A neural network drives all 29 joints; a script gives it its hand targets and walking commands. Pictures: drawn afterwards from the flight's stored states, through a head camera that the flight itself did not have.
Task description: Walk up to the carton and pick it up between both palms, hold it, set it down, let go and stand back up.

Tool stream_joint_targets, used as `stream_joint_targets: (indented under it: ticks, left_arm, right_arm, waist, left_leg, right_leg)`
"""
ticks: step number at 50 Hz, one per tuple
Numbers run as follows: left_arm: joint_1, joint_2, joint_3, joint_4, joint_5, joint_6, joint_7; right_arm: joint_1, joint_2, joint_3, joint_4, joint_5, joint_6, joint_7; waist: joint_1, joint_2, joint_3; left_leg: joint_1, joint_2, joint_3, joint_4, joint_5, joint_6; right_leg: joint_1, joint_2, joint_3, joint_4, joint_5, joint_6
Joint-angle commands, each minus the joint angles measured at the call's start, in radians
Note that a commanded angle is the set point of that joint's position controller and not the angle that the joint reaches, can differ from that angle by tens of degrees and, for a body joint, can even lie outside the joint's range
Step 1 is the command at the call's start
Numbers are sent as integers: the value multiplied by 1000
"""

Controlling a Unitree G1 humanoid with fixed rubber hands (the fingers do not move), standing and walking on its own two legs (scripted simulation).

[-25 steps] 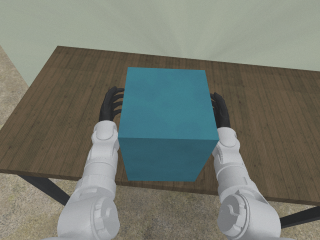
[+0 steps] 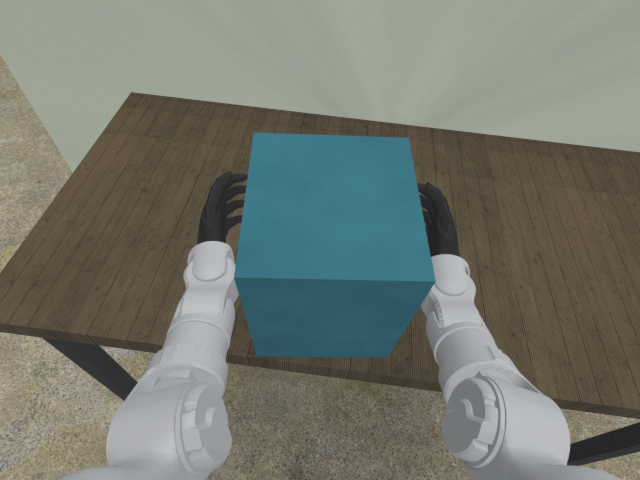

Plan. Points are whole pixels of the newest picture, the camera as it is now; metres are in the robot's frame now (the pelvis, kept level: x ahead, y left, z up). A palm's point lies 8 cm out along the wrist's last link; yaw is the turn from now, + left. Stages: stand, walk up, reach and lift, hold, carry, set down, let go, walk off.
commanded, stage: reach and lift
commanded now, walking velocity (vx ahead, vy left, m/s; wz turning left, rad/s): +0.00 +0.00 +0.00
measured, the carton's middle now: (326, 255) +0.41 +0.02 +0.02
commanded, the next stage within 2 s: none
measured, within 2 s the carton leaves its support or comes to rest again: leaves its support in 0.20 s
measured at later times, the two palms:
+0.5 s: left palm (215, 219) +0.39 +0.16 +0.10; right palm (453, 236) +0.39 -0.13 +0.10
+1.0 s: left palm (194, 194) +0.37 +0.17 +0.16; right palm (463, 218) +0.38 -0.12 +0.15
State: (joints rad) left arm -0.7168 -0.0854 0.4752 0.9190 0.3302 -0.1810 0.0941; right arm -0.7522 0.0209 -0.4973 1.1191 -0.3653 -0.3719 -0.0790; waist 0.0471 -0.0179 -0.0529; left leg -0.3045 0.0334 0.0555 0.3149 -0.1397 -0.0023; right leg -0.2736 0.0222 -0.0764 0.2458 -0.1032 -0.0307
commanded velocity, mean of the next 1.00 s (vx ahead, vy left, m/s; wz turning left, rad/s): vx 0.00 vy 0.00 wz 0.00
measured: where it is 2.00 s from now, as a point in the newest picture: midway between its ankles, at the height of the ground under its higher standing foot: outside the picture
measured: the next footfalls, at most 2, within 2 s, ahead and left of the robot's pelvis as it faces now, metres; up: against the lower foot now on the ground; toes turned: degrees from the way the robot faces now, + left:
none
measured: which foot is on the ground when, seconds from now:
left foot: down 0.00-1.00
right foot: down 0.00-1.00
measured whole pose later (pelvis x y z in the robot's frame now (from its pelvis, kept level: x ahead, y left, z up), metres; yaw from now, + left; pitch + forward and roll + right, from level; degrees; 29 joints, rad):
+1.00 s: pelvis -0.01 +0.01 +0.00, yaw +2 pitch -4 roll -1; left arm -0.71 -0.04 0.31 0.49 0.23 0.44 0.11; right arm -0.76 -0.03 -0.14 0.84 0.10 0.13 -0.13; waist -0.06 -0.04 0.00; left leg -0.12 0.01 0.02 0.36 -0.17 0.01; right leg -0.06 0.01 -0.09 0.25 -0.12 -0.01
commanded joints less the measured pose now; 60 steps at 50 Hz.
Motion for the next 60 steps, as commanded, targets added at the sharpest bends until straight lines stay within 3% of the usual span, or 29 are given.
stream_joint_targets:
  ticks: [1,2,10,19,26,34,45,53,56,60]
  left_arm:
    - [-617,-495,-323,-52,20,-59,-89]
    - [-579,-520,-357,-29,8,-29,-89]
    - [-679,-555,-440,-84,-65,-15,-75]
    - [-704,-562,-485,-109,-129,49,-77]
    - [-708,-579,-507,-197,-163,171,-93]
    - [-692,-602,-572,-398,-184,376,-119]
    - [-656,-604,-627,-522,-181,535,-133]
    - [-676,-617,-663,-574,-206,611,-130]
    - [-726,-621,-694,-574,-226,609,-123]
    - [-703,-609,-673,-559,-222,635,-122]
  right_arm:
    - [-589,505,290,-42,-66,-93,118]
    - [-611,484,300,-61,-56,-90,113]
    - [-675,536,388,-116,42,-50,103]
    - [-718,570,508,-187,184,60,90]
    - [-737,585,556,-282,286,177,71]
    - [-757,585,631,-459,404,326,38]
    - [-775,535,661,-564,478,412,29]
    - [-838,538,689,-658,514,457,23]
    - [-846,529,671,-641,520,471,31]
    - [-851,532,696,-652,545,506,25]
  waist:
    - [-11,7,-598]
    - [-29,-7,-595]
    - [-25,38,-700]
    - [-19,13,-641]
    - [-49,-4,-576]
    - [-94,15,-523]
    - [-121,64,-440]
    - [-134,56,-461]
    - [-151,69,-475]
    - [-144,44,-472]
  left_leg:
    - [97,-8,67,-14,262,-28]
    - [125,-2,43,-7,249,-29]
    - [144,-13,26,25,286,-37]
    - [149,-23,-2,19,218,-15]
    - [206,-35,-23,18,218,-12]
    - [289,-52,-48,30,269,-32]
    - [389,-46,-72,40,280,-56]
    - [407,-43,-79,42,239,-46]
    - [396,-44,-80,45,223,-55]
    - [388,-47,-84,38,202,-40]
  right_leg:
    - [332,-10,-20,73,386,29]
    - [312,-7,-18,61,352,19]
    - [303,-5,-7,69,380,19]
    - [329,-9,19,67,353,38]
    - [356,-6,30,49,349,50]
    - [384,5,27,39,354,60]
    - [296,26,-2,20,226,54]
    - [268,32,-3,13,168,53]
    - [234,31,-3,9,118,45]
    - [253,32,5,6,128,50]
